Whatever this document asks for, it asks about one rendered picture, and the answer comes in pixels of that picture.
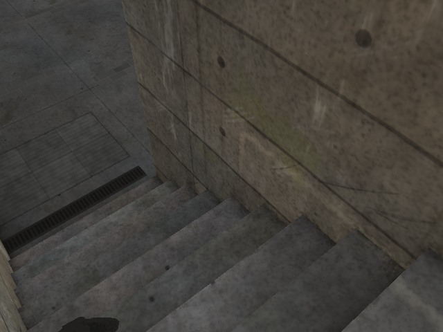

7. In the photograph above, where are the stairs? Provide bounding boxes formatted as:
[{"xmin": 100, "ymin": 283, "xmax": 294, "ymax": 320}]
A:
[{"xmin": 8, "ymin": 176, "xmax": 405, "ymax": 332}]

